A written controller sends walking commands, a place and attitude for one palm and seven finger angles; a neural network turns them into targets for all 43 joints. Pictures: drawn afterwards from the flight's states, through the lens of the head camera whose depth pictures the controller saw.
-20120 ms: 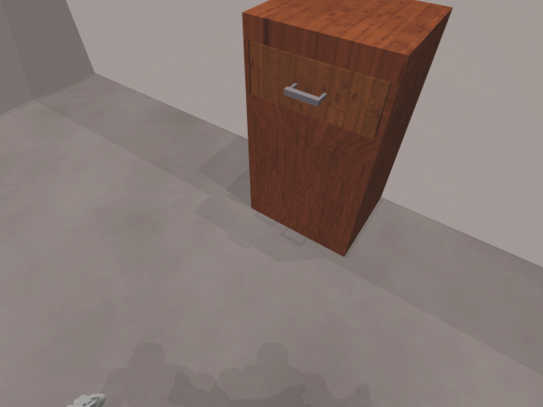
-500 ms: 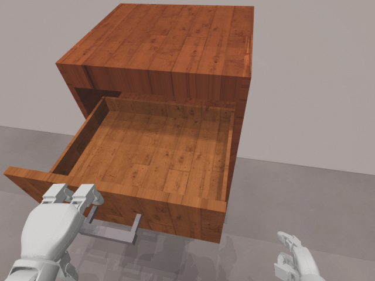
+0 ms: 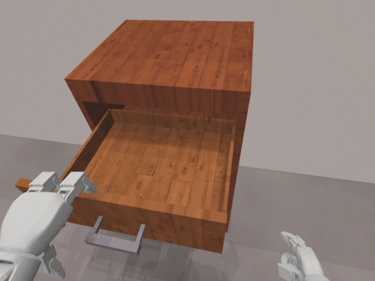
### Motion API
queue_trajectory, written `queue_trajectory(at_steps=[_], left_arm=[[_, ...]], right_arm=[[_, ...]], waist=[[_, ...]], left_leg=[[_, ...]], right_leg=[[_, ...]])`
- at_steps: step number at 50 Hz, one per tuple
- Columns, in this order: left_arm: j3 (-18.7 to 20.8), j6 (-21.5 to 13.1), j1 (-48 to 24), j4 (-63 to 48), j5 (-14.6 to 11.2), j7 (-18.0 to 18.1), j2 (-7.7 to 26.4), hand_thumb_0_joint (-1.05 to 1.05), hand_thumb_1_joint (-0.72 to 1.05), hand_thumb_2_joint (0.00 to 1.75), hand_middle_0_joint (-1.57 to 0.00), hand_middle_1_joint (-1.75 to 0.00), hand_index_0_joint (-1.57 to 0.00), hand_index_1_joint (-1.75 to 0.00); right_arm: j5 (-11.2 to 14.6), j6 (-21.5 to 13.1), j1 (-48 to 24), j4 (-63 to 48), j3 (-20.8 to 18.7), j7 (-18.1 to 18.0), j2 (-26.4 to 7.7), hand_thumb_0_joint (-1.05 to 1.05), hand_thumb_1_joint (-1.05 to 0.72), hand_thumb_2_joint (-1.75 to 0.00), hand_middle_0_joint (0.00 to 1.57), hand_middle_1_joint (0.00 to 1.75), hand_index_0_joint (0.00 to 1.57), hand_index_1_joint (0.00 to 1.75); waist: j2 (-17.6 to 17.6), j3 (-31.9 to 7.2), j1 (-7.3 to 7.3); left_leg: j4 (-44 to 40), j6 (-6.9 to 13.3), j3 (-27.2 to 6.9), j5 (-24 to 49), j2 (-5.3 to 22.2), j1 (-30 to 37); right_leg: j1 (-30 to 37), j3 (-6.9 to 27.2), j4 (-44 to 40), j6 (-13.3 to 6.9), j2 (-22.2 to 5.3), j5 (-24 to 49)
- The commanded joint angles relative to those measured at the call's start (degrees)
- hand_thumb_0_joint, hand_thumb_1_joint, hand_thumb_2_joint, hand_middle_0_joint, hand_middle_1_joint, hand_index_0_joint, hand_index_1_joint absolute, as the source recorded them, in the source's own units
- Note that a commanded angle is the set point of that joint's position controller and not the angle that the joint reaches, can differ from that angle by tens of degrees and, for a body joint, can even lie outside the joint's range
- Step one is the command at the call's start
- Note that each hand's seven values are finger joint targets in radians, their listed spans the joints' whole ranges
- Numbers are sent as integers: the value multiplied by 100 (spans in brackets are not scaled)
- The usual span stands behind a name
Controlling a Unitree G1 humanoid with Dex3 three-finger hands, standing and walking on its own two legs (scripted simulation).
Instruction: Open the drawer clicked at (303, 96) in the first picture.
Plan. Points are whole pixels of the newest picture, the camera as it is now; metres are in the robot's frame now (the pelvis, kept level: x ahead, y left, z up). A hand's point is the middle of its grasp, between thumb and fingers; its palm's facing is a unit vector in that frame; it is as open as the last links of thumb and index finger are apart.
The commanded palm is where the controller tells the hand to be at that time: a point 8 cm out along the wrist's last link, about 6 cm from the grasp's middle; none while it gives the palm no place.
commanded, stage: lift the hand off the handle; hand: left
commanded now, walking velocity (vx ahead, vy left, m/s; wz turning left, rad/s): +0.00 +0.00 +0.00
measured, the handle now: (116, 234) +0.22 +0.20 -0.03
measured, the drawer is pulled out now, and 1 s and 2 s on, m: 0.30 0.30 0.30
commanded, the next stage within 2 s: draw the hand back to the body in 0.16 s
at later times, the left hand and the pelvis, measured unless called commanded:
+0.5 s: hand (54, 216) +0.19 +0.25 +0.13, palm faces +0.06 -0.09 -0.99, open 13.8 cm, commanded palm +0.15 +0.25 +0.18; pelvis -0.01 +0.01 +0.01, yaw +0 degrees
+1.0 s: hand (56, 215) +0.18 +0.23 +0.14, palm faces +0.29 -0.77 -0.57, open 13.7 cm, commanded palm +0.14 +0.27 +0.18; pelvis +0.00 +0.00 +0.01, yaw +1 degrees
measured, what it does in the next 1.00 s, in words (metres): stands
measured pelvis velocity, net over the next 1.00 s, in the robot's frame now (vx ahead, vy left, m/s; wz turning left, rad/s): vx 0.00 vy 0.00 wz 0.03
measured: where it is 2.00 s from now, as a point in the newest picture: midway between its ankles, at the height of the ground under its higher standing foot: outside the picture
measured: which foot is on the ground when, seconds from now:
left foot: down 0.00-1.00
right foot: down 0.00-1.00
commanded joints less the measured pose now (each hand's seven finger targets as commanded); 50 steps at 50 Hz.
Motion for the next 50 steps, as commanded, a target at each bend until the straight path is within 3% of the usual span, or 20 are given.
queue_trajectory(at_steps=[1, 4, 5, 7, 9, 12, 19, 20, 24, 25, 29, 30, 34, 37, 43, 44, 45, 47, 49, 50], left_arm=[[1050, 58, -213, -1250, -185, 150, 1102, 0, -50, 30, -30, -120, -30, -120], [1066, 125, -145, -1173, -269, 40, 1059, 0, -50, 30, -30, -120, -30, -120], [626, 138, -97, -1089, -304, -48, 674, 0, -50, 30, -30, -120, -30, -120], [462, 129, -370, -1036, -259, -152, 632, 0, -50, 30, -30, -120, -30, -120], [755, 123, -702, -1162, -160, -147, 968, 0, -50, 30, -30, -120, -30, -120], [308, 81, -944, -1265, 34, -159, 691, 0, -50, 30, -30, -120, -30, -120], [954, 288, -915, -1080, 114, -21, 1213, 0, -50, 30, -30, -120, -30, -120], [549, 336, -866, -1012, 70, -105, 840, 0, -50, 30, -30, -120, -30, -120], [928, 407, -503, -1098, -185, -202, 1126, 0, -50, 30, -30, -120, -30, -120], [561, 409, -482, -1190, -201, -288, 835, 0, -50, 30, -30, -120, -30, -120], [862, 255, -632, -1464, -236, -291, 1158, 0, -50, 30, -30, -120, -30, -120], [533, 207, -644, -1489, -208, -308, 869, 0, -50, 30, -30, -120, -30, -120], [1193, 85, -483, -1450, -149, -111, 1376, 0, -50, 30, -30, -120, -30, -120], [1017, 58, -455, -1162, -157, -93, 1129, 0, -50, 30, -30, -120, -30, -120], [1240, 91, -186, -1216, -358, -222, 1346, 0, -50, 30, -30, -120, -30, -120], [894, -20, -745, -1184, -4279, -136, -916, 0, -47, 32, -30, -118, -30, -118], [863, -37, -227, -444, -4334, -9, -760, 0, -43, 33, -29, -115, -29, -115], [1000, -196, -361, -1222, -4791, 95, -549, 0, -36, 36, -29, -111, -29, -111], [1377, -388, -675, -1785, -4823, 210, -75, 0, -29, 39, -29, -107, -29, -107], [1033, -438, -567, -1813, -4818, 195, -462, 0, -26, 40, -28, -104, -28, -104]], right_arm=[[35, -299, -747, -1039, -192, -30, -572, 0, -90, -90, 20, 30, 20, 30], [69, -318, -892, -996, -195, -33, -587, 0, -90, -90, 20, 30, 20, 30], [59, -324, -714, -1001, -204, -15, -524, 0, -90, -90, 20, 30, 20, 30], [48, -322, -719, -970, -233, -16, -560, 0, -90, -90, 20, 30, 20, 30], [73, -377, -928, -1005, -175, -34, -602, 0, -90, -90, 20, 30, 20, 30], [-9, -368, -698, -963, -216, -28, -522, 0, -90, -90, 20, 30, 20, 30], [79, -322, -984, -966, -124, 20, -535, 0, -90, -90, 20, 30, 20, 30], [57, -291, -826, -963, -108, 41, -464, 0, -90, -90, 20, 30, 20, 30], [138, -303, -1033, -1014, -117, 34, -592, 0, -90, -90, 20, 30, 20, 30], [98, -285, -855, -1038, -104, 43, -544, 0, -90, -90, 20, 30, 20, 30], [104, -349, -985, -1058, -114, -47, -645, 0, -90, -90, 20, 30, 20, 30], [52, -351, -769, -1065, -97, -56, -568, 0, -90, -90, 20, 30, 20, 30], [70, -371, -878, -1012, -148, -98, -655, 0, -90, -90, 20, 30, 20, 30], [55, -327, -717, -920, -212, -85, -582, 0, -90, -90, 20, 30, 20, 30], [66, -320, -812, -954, -218, -91, -675, 0, -90, -90, 20, 30, 20, 30], [252, -825, -606, -1008, -130, -216, -140, 0, -90, -90, 20, 30, 20, 30], [195, -1102, -357, -719, -139, -319, -255, 0, -90, -90, 20, 30, 20, 30], [169, -1315, -504, -684, -152, -510, -320, 0, -90, -90, 20, 30, 20, 30], [90, -1599, -612, -532, -102, -582, -372, 0, -90, -90, 20, 30, 20, 30], [62, -1709, -496, -501, -56, -571, -270, 0, -90, -90, 20, 30, 20, 30]], waist=[[-215, -683, 70], [-262, -462, 52], [-332, -264, -11], [-405, -122, -40], [-301, -237, 32], [-182, -381, 32], [-47, -497, 179], [-90, -470, 127], [-184, -477, 133], [-140, -518, 97], [-133, -353, 71], [-104, -370, 49], [-71, -360, 133], [-175, -196, 81], [-349, -451, 122], [-15, -96, -395], [-270, 196, -370], [-851, -53, -286], [-368, -232, -148], [-144, -160, -187]], left_leg=[[-514, -74, -213, 2055, 239, 1086], [-573, -78, -237, 1989, 216, 1159], [-638, -62, -217, 1812, 242, 1046], [-771, -75, -238, 1617, 255, 1018], [-781, -92, -283, 1562, 249, 1148], [-813, -85, -265, 1675, 261, 1270], [-887, -158, -358, 1968, 293, 1302], [-914, -121, -317, 1956, 260, 1210], [-924, -137, -301, 2050, 289, 1295], [-929, -103, -279, 2045, 272, 1248], [-945, -107, -295, 1757, 308, 1333], [-924, -72, -263, 1735, 277, 1306], [-859, -112, -310, 1793, 277, 1394], [-872, -103, -288, 1796, 269, 1286], [-823, -94, -258, 2028, 246, 1348], [-1071, -69, -464, 1729, 358, 1982], [-1202, -111, -555, 1584, 508, 1882], [-1343, -96, -515, 1642, 464, 1800], [-1351, -96, -434, 1767, 353, 1880], [-1370, -114, -415, 1832, 315, 1800]], right_leg=[[11, -99, -618, -40, -206, 1870], [-52, -21, -764, -46, -144, 1804], [-116, -216, -757, -18, -144, 1564], [-200, -233, -842, -11, -131, 1254], [-193, -84, -883, -56, -119, 1197], [-186, -200, -886, -77, -125, 1052], [135, -121, -822, -158, -88, 1293], [200, -271, -813, -141, -102, 1293], [295, -111, -892, -95, -107, 1569], [299, -247, -885, -81, -114, 1494], [100, -78, -1028, -66, -103, 1284], [70, -232, -1016, -62, -128, 1168], [64, -11, -1043, -109, -117, 1309], [20, -180, -1000, -81, -151, 1234], [187, -114, -982, -19, -211, 1691], [482, -305, -989, -151, -148, 1201], [379, -331, -1012, -143, -129, 917], [787, -345, -1164, -77, -233, 1224], [947, -227, -1217, -98, -272, 1452], [961, -268, -1235, -111, -296, 1493]])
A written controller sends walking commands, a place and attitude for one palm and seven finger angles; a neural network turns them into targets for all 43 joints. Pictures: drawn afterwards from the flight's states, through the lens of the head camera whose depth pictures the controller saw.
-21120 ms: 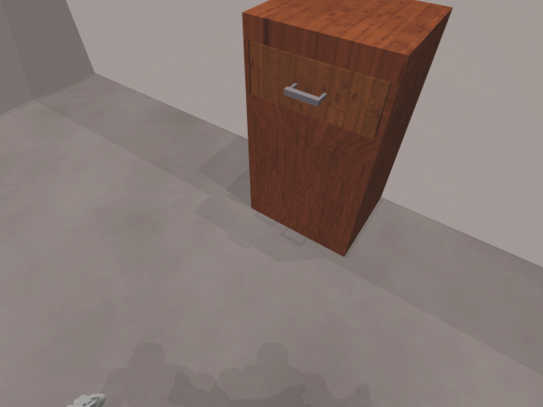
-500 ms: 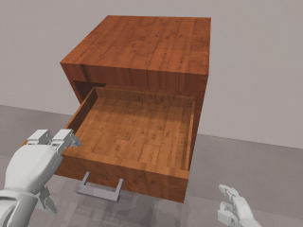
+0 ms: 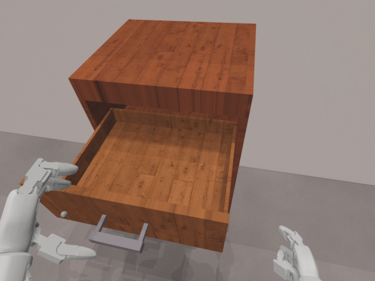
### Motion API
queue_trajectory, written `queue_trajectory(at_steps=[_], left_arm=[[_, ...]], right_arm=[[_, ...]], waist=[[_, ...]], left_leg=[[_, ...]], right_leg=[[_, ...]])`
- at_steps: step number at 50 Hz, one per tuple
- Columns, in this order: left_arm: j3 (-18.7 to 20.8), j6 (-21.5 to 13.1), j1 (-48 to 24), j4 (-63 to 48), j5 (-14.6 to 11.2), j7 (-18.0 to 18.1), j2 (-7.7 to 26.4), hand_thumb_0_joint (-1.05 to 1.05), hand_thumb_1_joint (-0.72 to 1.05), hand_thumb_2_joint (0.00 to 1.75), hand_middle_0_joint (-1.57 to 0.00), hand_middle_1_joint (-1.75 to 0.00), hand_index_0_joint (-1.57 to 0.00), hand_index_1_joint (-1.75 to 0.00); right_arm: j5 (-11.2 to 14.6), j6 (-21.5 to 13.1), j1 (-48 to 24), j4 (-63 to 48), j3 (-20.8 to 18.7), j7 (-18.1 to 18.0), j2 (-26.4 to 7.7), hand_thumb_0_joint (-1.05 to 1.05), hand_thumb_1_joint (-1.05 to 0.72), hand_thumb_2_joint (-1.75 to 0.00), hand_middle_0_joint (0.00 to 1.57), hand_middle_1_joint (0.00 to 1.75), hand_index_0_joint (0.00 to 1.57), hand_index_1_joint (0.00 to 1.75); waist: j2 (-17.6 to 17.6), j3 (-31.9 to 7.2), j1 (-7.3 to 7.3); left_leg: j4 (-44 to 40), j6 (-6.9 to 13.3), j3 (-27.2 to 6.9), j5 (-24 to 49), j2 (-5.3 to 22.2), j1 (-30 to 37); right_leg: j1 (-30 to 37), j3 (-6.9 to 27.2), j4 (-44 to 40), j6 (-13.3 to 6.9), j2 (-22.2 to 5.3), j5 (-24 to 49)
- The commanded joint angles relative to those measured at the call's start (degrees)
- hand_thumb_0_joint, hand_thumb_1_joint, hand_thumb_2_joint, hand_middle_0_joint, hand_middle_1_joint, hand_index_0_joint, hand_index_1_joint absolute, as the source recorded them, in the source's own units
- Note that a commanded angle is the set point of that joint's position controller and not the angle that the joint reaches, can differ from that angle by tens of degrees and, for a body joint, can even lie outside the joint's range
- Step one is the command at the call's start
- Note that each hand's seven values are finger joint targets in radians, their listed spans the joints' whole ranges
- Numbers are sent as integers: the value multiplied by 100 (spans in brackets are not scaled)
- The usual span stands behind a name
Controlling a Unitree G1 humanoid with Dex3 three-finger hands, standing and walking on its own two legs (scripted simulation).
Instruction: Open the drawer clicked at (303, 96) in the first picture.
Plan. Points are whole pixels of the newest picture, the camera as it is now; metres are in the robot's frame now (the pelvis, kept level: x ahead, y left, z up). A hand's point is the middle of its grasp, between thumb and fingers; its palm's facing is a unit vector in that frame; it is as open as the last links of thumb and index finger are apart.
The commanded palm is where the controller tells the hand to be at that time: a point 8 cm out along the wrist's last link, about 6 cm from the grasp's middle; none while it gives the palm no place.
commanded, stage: draw the hand back to the body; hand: left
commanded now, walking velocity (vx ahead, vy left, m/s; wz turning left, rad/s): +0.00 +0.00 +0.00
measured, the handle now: (120, 232) +0.22 +0.19 -0.04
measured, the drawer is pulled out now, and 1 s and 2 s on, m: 0.30 0.30 0.30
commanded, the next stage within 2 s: step back with the hand held close in 0.86 s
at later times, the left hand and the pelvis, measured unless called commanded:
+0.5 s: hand (64, 207) +0.19 +0.21 +0.16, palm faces +0.38 -0.82 -0.42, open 10.0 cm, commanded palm +0.14 +0.25 +0.18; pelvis +0.01 -0.03 +0.01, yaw +1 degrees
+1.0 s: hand (71, 209) +0.18 +0.20 +0.16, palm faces +0.39 -0.81 -0.43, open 7.5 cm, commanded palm +0.14 +0.24 +0.18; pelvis +0.01 -0.04 +0.01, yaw +1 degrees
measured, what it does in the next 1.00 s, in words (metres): stands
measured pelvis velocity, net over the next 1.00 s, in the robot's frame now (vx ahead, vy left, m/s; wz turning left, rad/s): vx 0.01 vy -0.04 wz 0.01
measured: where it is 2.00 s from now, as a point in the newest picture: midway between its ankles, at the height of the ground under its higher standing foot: outside the picture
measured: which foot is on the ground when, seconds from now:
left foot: down 0.00-1.00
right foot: down 0.00-1.00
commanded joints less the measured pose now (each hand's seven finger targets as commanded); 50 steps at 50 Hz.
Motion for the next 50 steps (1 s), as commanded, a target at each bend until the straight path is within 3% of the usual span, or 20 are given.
queue_trajectory(at_steps=[1, 3, 4, 7, 13, 15, 18, 20, 23, 24, 28, 29, 33, 34, 37, 39, 47, 48, 49, 50], left_arm=[[596, -541, -384, -1581, -692, 277, 712, 0, -22, 42, -28, -102, -28, -102], [648, -551, -498, -1537, -745, 266, 727, 0, -15, 45, -27, -98, -27, -98], [866, -562, -511, -1431, -756, 280, 868, 0, -12, 47, -27, -95, -27, -95], [820, -596, -369, -1375, -799, 185, 704, 0, -1, 51, -26, -88, -26, -88], [870, -544, -59, -1347, -895, 93, 638, 0, 20, 60, -25, -75, -25, -75], [925, -536, -94, -1345, -886, 87, 677, 0, 27, 63, -25, -70, -25, -70], [994, -493, -6, -1273, -923, 96, 697, 0, 37, 68, -24, -64, -24, -64], [1078, -502, -190, -1313, -897, 106, 795, 0, 44, 70, -23, -59, -23, -59], [1044, -469, -90, -1126, -941, 102, 702, 0, 55, 75, -22, -52, -22, -52], [1089, -477, -246, -1249, -940, 98, 762, 0, 58, 76, -22, -50, -22, -50], [1074, -510, -287, -1277, -925, 119, 799, 0, 73, 82, -21, -41, -21, -41], [1130, -509, -345, -1305, -927, 125, 832, 0, 76, 84, -21, -39, -21, -39], [1087, -510, -239, -1143, -941, 118, 770, 0, 90, 90, -20, -30, -20, -30], [1152, -511, -291, -1166, -940, 118, 820, 0, 90, 90, -20, -30, -20, -30], [1018, -495, -226, -1048, -954, 101, 682, 0, 90, 90, -20, -30, -20, -30], [1119, -518, -352, -1151, -942, 109, 793, 0, 90, 90, -20, -30, -20, -30], [1080, -547, -185, -1023, -954, 117, 735, 0, 90, 90, -20, -30, -20, -30], [1075, -555, -205, -1042, -948, 109, 742, 0, 90, 90, -20, -30, -20, -30], [2093, -883, -1343, -1550, -929, 171, 1742, 0, 90, 90, -20, -30, -20, -30], [1915, -978, -1012, -1287, -855, 132, 1476, 0, 90, 90, -20, -30, -20, -30]], right_arm=[[-83, -873, -584, -684, -118, -151, -479, 0, -90, -90, 20, 30, 20, 30], [-76, -946, -637, -588, -115, -141, -483, 0, -90, -90, 20, 30, 20, 30], [-100, -957, -687, -477, -129, -164, -509, 0, -90, -90, 20, 30, 20, 30], [-93, -975, -650, -438, -120, -104, -476, 0, -90, -90, 20, 30, 20, 30], [-84, -924, -746, -421, -210, -54, -486, 0, -90, -90, 20, 30, 20, 30], [-77, -898, -742, -387, -221, -50, -512, 0, -90, -90, 20, 30, 20, 30], [-66, -824, -779, -403, -257, -78, -497, 0, -90, -90, 20, 30, 20, 30], [-67, -799, -800, -384, -253, -99, -510, 0, -90, -90, 20, 30, 20, 30], [-49, -723, -843, -405, -270, -120, -493, 0, -90, -90, 20, 30, 20, 30], [-45, -730, -902, -413, -279, -132, -527, 0, -90, -90, 20, 30, 20, 30], [-52, -747, -849, -413, -258, -124, -504, 0, -90, -90, 20, 30, 20, 30], [-56, -766, -897, -384, -267, -134, -520, 0, -90, -90, 20, 30, 20, 30], [-59, -748, -892, -413, -260, -122, -510, 0, -90, -90, 20, 30, 20, 30], [-54, -756, -950, -390, -274, -131, -520, 0, -90, -90, 20, 30, 20, 30], [-58, -717, -906, -407, -262, -123, -487, 0, -90, -90, 20, 30, 20, 30], [-51, -737, -952, -397, -278, -134, -507, 0, -90, -90, 20, 30, 20, 30], [-61, -738, -945, -393, -284, -137, -485, 0, -90, -90, 20, 30, 20, 30], [-55, -734, -947, -391, -284, -131, -487, 0, -90, -90, 20, 30, 20, 30], [-17, -627, -599, -636, -247, -91, -615, 0, -90, -90, 20, 30, 20, 30], [-45, -588, -601, -449, -298, -51, -516, 0, -90, -90, 20, 30, 20, 30]], waist=[[-131, -572, 0], [103, -240, -7], [-64, -83, 24], [259, -306, 32], [-176, -543, 34], [-78, -569, 26], [-431, -652, 29], [-225, -612, 18], [-485, -522, 24], [-194, -465, 22], [-180, -528, 36], [62, -494, 40], [-401, -453, 57], [-143, -366, 54], [-344, -371, 32], [-95, -327, 40], [-435, -420, 55], [-391, -391, 49], [77, 289, -173], [-492, 72, -205]], left_leg=[[-641, -172, -351, 1534, 493, 803], [-724, -204, -331, 1318, 480, 691], [-726, -199, -348, 1303, 471, 625], [-705, -226, -290, 1599, 470, 767], [-651, -193, -249, 1924, 482, 865], [-629, -193, -220, 2034, 466, 906], [-576, -156, -172, 2151, 453, 939], [-570, -150, -135, 2057, 418, 963], [-567, -124, -117, 1959, 426, 956], [-538, -122, -94, 1932, 397, 982], [-567, -125, -106, 1844, 395, 1021], [-550, -124, -90, 1836, 374, 1064], [-617, -110, -125, 1737, 401, 990], [-583, -113, -87, 1740, 380, 1016], [-616, -113, -106, 1699, 403, 1001], [-597, -118, -78, 1637, 387, 1026], [-611, -86, -72, 1578, 380, 993], [-598, -86, -64, 1577, 380, 1009], [-406, -27, -257, 1151, 391, 687], [-256, -31, -318, 1071, 425, 588]], right_leg=[[-51, -200, -521, -153, -180, 1208], [-91, -173, -648, -182, -184, 1102], [-91, -157, -750, -206, -147, 1146], [45, -182, -686, -197, -170, 1412], [194, -183, -666, -142, -167, 1848], [190, -165, -670, -137, -171, 1967], [256, -153, -647, -97, -198, 2271], [216, -117, -696, -97, -222, 2283], [168, -108, -719, -71, -226, 2257], [118, -55, -790, -87, -224, 2292], [121, -80, -769, -76, -246, 2119], [87, -37, -847, -92, -235, 2145], [116, -79, -795, -70, -240, 2015], [55, -18, -873, -81, -232, 2097], [79, -49, -827, -62, -245, 2015], [20, -4, -905, -74, -241, 1959], [102, 0, -864, -40, -266, 1966], [56, 23, -882, -37, -266, 1969], [-605, 736, -1235, -114, -589, 2306], [-450, 821, -1181, -118, -743, 2613]])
